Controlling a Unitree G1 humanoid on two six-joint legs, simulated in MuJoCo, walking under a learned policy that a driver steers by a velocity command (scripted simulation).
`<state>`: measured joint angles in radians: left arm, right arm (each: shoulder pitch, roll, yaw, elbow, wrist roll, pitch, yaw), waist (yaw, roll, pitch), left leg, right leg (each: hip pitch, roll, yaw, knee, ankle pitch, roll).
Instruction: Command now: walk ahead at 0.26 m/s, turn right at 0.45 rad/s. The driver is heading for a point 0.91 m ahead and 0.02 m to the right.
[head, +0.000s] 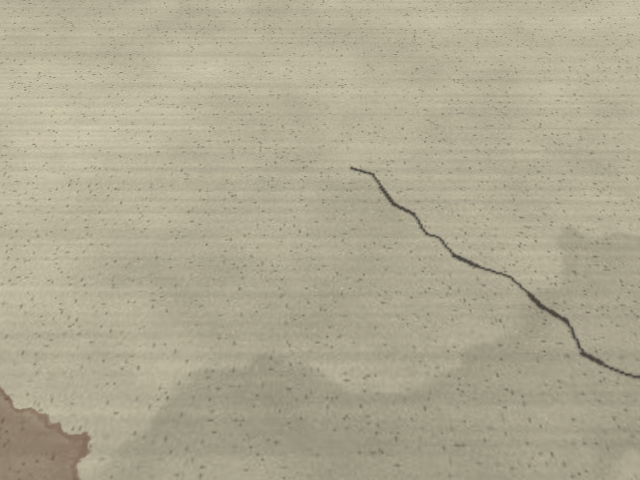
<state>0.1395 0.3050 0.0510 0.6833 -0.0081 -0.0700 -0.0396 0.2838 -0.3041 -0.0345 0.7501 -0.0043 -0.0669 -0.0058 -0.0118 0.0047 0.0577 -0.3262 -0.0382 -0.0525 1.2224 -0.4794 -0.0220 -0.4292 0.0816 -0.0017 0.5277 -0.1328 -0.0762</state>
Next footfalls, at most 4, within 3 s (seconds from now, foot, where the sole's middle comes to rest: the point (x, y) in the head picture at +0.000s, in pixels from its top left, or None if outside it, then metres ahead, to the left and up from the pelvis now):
0.36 left None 0.26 0.12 -0.76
0.68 right None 0.13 -0.11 -0.76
1.04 left None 0.19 0.16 -0.76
1.56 right None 0.37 -0.07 -0.76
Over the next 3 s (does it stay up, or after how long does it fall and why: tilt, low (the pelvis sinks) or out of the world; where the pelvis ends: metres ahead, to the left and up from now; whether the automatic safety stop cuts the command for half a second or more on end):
stays up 0.67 0.02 0.02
